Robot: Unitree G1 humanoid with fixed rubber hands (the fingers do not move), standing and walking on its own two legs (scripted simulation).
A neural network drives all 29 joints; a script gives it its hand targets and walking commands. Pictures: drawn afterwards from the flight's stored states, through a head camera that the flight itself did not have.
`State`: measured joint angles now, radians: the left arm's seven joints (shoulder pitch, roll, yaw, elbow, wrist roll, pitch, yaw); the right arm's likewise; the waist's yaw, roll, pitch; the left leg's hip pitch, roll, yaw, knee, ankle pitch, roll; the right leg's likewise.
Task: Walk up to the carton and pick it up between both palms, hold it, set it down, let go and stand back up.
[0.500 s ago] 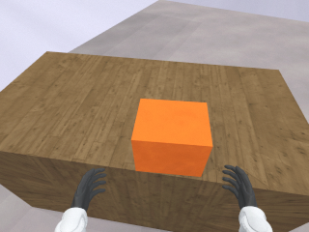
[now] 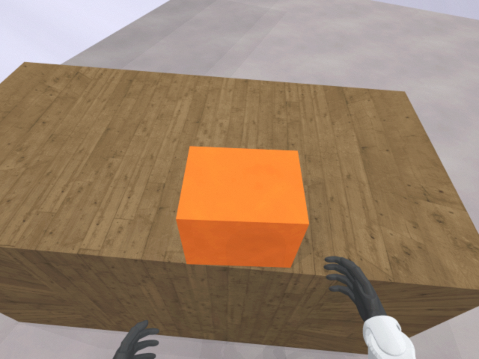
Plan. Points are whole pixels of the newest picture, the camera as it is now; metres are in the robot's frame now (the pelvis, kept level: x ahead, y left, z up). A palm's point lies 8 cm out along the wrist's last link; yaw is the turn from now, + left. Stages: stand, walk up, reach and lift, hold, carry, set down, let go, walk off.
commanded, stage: set down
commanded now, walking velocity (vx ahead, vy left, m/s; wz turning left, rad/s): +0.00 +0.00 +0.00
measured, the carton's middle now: (241, 208) +0.38 +0.00 +0.00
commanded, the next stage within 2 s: let go in 0.40 s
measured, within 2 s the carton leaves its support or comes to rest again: neither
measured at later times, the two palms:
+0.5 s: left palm out of the picture +0.12 +0.21 -0.08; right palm (368, 305) +0.20 -0.20 -0.02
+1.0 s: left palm out of the picture +0.14 +0.22 -0.08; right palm (369, 305) +0.20 -0.20 -0.02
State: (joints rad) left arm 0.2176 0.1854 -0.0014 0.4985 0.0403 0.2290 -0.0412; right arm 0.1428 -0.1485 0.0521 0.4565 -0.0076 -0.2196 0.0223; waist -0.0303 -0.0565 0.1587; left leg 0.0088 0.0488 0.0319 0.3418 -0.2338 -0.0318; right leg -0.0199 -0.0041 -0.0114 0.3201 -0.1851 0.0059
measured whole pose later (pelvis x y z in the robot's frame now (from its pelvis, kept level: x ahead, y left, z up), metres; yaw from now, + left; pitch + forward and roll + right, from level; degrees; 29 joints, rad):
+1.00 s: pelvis -0.02 +0.00 -0.01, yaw +0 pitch -5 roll -1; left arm 0.22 0.20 0.01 0.52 0.03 0.06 -0.01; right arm 0.12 -0.17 0.02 0.43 0.00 -0.14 0.06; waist 0.00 0.00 0.09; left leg -0.10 0.06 0.03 0.45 -0.26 -0.03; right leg -0.12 0.00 -0.01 0.42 -0.21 0.00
